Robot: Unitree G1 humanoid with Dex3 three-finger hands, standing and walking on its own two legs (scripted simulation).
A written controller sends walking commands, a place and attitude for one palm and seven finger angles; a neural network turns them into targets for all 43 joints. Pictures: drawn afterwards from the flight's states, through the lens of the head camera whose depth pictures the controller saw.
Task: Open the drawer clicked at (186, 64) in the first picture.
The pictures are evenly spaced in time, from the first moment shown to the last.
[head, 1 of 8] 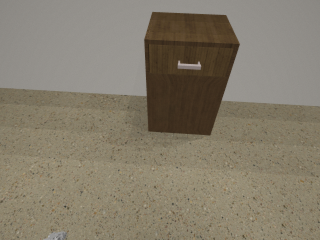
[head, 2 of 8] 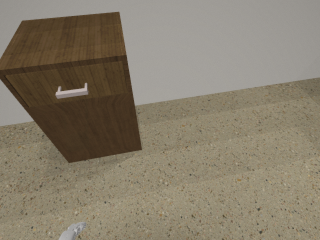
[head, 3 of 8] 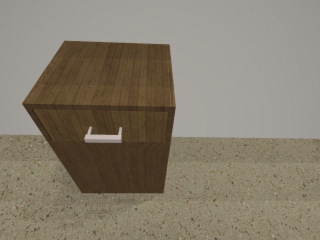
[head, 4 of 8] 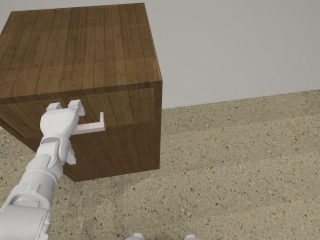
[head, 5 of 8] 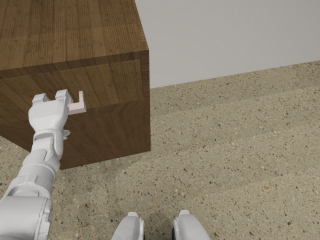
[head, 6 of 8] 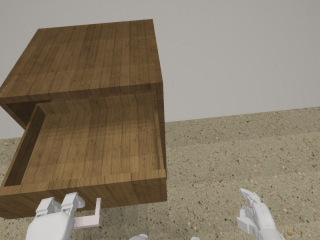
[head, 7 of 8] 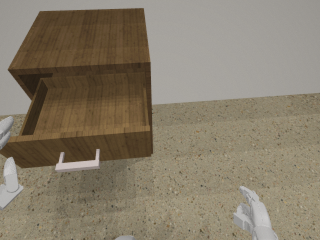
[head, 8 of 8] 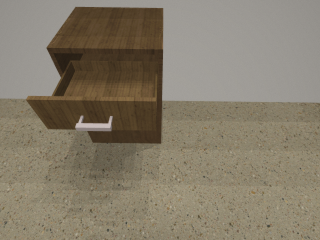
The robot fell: no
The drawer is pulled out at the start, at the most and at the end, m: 0.00 0.30 0.29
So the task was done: yes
